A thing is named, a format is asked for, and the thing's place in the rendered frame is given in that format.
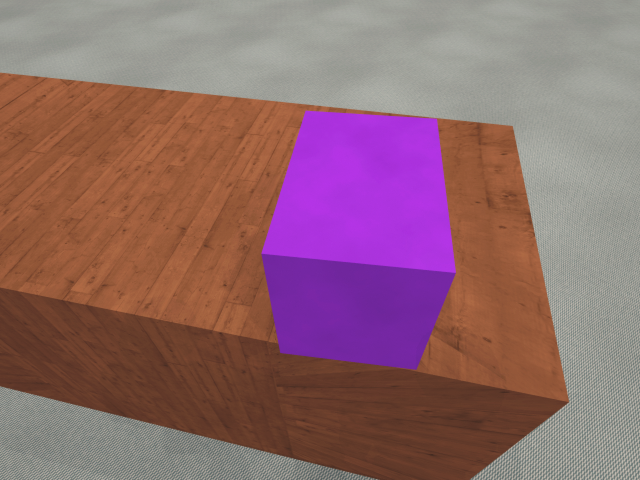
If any pedestal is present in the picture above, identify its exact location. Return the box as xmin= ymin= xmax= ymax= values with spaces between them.
xmin=0 ymin=73 xmax=569 ymax=480

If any carton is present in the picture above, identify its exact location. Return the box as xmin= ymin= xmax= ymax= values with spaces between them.
xmin=261 ymin=111 xmax=456 ymax=370

